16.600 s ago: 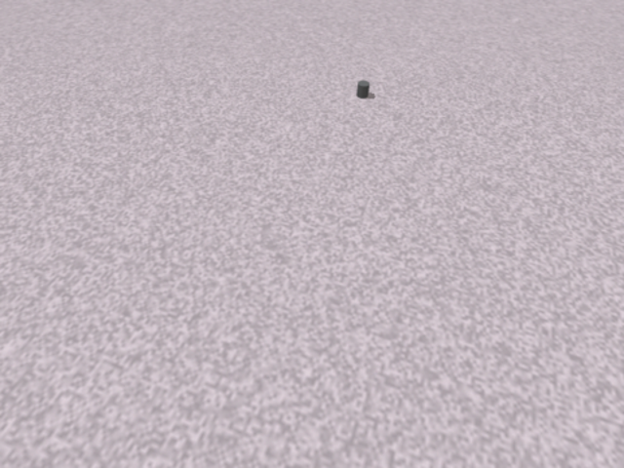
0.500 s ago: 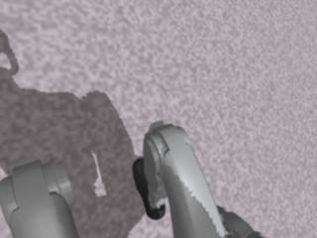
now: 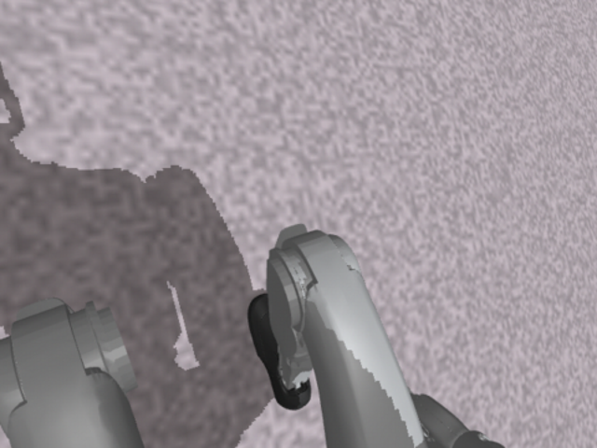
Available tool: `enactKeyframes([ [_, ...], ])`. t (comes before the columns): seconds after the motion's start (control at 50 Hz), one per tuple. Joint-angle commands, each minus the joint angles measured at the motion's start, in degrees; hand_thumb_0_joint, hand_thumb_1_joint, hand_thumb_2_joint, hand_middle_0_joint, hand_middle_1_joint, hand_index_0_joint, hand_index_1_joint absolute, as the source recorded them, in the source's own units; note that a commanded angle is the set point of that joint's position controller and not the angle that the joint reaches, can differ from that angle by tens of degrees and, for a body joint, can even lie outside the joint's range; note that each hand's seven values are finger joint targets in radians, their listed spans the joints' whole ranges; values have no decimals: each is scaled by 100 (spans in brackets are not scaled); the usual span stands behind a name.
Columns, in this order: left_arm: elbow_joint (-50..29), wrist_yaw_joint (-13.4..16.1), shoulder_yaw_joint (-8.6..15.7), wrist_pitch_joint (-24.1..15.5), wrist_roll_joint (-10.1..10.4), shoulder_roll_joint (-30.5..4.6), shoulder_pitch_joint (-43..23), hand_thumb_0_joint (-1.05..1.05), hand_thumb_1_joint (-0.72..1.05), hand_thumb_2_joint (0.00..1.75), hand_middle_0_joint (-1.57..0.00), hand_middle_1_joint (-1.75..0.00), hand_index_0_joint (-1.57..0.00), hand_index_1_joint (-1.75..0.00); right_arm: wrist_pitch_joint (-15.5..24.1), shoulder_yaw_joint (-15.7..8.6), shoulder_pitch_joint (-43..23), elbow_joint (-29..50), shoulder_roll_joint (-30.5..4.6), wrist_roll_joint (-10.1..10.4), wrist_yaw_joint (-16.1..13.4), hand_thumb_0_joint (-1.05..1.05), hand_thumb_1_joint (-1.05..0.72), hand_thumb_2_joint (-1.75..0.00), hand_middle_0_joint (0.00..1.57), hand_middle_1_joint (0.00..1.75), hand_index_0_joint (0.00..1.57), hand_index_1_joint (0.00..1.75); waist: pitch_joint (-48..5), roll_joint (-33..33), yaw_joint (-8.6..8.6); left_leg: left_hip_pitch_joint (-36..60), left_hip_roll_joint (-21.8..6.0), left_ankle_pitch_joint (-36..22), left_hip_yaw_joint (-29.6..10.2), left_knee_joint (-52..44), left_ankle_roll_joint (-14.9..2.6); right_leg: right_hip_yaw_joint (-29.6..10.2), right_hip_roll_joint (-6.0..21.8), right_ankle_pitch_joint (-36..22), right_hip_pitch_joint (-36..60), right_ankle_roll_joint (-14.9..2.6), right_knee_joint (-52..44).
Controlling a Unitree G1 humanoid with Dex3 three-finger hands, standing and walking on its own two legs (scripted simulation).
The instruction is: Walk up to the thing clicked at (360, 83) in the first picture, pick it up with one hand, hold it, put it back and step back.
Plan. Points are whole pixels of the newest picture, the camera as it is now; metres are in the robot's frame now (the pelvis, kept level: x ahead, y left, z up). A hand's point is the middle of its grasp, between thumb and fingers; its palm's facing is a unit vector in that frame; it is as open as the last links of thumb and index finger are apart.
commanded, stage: close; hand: left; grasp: from above
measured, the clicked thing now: out of the picture +0.44 +0.34 -0.26
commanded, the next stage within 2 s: settle in 1.12 s
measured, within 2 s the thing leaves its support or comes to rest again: leaves its support in 1.58 s
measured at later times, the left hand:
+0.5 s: hand out of the picture +0.42 +0.35 -0.23, palm faces -0.44 -0.15 -0.89, open 10.2 cm
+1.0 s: hand out of the picture +0.42 +0.35 -0.23, palm faces -0.45 -0.15 -0.88, open 10.2 cm
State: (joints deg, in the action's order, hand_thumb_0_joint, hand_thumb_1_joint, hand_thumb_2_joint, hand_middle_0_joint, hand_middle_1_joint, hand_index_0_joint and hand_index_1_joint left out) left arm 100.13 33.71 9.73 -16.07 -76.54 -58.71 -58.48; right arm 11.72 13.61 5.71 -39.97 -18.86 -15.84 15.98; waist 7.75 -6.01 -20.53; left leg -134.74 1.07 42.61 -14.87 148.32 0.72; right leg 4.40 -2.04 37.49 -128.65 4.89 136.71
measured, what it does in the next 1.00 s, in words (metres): stands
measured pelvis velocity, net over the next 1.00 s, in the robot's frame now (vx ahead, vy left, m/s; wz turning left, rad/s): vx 0.00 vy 0.00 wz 0.00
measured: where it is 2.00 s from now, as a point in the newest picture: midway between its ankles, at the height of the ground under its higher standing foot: (210, 414)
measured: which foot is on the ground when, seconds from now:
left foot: down 0.00-1.00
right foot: down 0.00-1.00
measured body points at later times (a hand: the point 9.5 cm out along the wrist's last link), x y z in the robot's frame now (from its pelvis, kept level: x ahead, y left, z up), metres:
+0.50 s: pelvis +0.00 +0.00 +0.00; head +0.25 +0.14 +0.34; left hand +0.44 +0.35 -0.18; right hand +0.06 -0.26 -0.05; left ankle +0.06 +0.12 -0.26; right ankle +0.12 -0.15 -0.26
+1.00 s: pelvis +0.00 +0.00 +0.00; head +0.26 +0.13 +0.34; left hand +0.44 +0.35 -0.18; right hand +0.06 -0.26 -0.05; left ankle +0.06 +0.12 -0.26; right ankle +0.12 -0.15 -0.26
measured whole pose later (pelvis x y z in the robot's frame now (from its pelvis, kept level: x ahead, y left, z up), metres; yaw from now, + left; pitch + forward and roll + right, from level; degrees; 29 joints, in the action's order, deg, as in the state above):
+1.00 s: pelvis +0.00 +0.00 +0.00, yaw +0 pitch +27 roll -15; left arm 102.0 36.1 7.2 -16.7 -76.2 -59.1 -59.4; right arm 13.5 14.5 5.4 -39.7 -20.5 -15.7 15.2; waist 8.5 -6.2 -20.3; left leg -134.1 0.9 42.0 -15.3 147.5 0.9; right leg 5.0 -2.1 36.7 -128.0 4.9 135.6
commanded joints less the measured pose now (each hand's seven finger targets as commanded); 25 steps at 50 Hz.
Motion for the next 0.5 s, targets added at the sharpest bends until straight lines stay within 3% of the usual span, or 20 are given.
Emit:
enactKeyframes([
  [0.0,-577,268,-18,-145,28,-1218,-1277,0,-7,79,-37,-95,-40,-92,-12,-560,1073,-76,-1940,35,-58,0,-90,-90,20,30,20,30,-3488,2796,-279,2849,-158,-1361,673,-1734,-87,1060,-194,-1347,1767,-531,-965],
  [0.08,-757,350,-114,-169,21,-1198,-1474,0,-6,77,-38,-92,-41,-89,14,-548,1076,-90,-1959,52,-63,0,-90,-90,20,30,20,30,-3576,2754,-295,2901,-163,-1437,665,-1686,-89,1065,-178,-1439,1776,-513,-956],
  [0.1,-700,419,18,-169,-19,-1350,-1397,0,-4,77,-38,-93,-42,-89,-5,-535,1086,-89,-1969,36,-79,0,-90,-90,20,30,20,30,-3606,2826,-259,2900,-174,-1415,653,-1746,-90,1075,-206,-1403,1834,-537,-983],
  [0.12,-542,403,-144,-138,-25,-1158,-1351,0,-3,77,-40,-91,-43,-88,13,-545,1068,-93,-1963,38,-66,0,-90,-90,20,30,20,30,-3490,2731,-294,2905,-168,-1399,645,-1694,-74,1079,-177,-1410,1686,-515,-920],
  [0.16,-537,440,-56,-125,-56,-1268,-1375,0,1,77,-43,-93,-46,-89,31,-519,1061,-65,-1969,10,-63,0,-90,-90,20,30,20,30,-3439,2761,-313,2870,-170,-1384,658,-1679,-91,1089,-193,-1391,1712,-509,-937],
  [0.18,-586,433,-144,-114,-44,-1195,-1415,0,2,76,-43,-91,-46,-88,57,-524,1014,-54,-1976,8,-53,0,-90,-90,20,30,20,30,-3399,2773,-326,2858,-163,-1330,673,-1688,-90,1077,-174,-1345,1684,-504,-939],
  [0.24,-625,489,-51,-87,-43,-1352,-1498,0,6,73,-45,-90,-49,-86,62,-538,971,-84,-2024,49,-82,0,-89,-90,20,30,20,30,-3391,2837,-251,2877,-171,-1236,592,-1813,-66,1099,-157,-1236,1542,-522,-922],
  [0.28,-524,469,-169,-65,-70,-1199,-1473,0,7,74,-46,-92,-50,-88,104,-554,935,-62,-2021,6,-59,0,-90,-90,20,30,20,30,-3305,2783,-329,2859,-189,-1141,580,-1760,-69,1109,-146,-1193,1505,-495,-896],
  [0.3,-545,492,-80,-60,-83,-1306,-1508,0,8,72,-46,-92,-50,-88,90,-541,965,-29,-2046,7,-66,0,-89,-90,20,30,20,30,-3341,2742,-324,2805,-175,-1137,586,-1793,-86,1101,-165,-1182,1552,-504,-937],
  [0.34,-537,478,-194,-37,-106,-1218,-1536,0,11,67,-48,-89,-53,-84,106,-564,984,-99,-2028,26,-61,0,-90,-90,20,30,20,30,-3358,2890,-311,2889,-165,-1198,619,-1770,-69,1073,-135,-1253,1533,-505,-889],
  [0.42,-461,512,-105,-9,-50,-1261,-1502,0,14,68,-50,-89,-55,-84,136,-555,950,-38,-2057,20,-53,0,-90,-90,20,30,20,30,-3363,2759,-332,2876,-178,-1250,573,-1784,-68,1099,-144,-1291,1559,-503,-899],
  [0.48,-463,492,-209,-9,22,-1164,-1540,0,17,68,-53,-88,-58,-83,149,-533,950,-97,-2024,5,-65,0,-90,-90,20,30,20,30,-3330,2750,-336,2726,-165,-1101,639,-1754,-96,1069,-159,-1183,1610,-503,-1007],
])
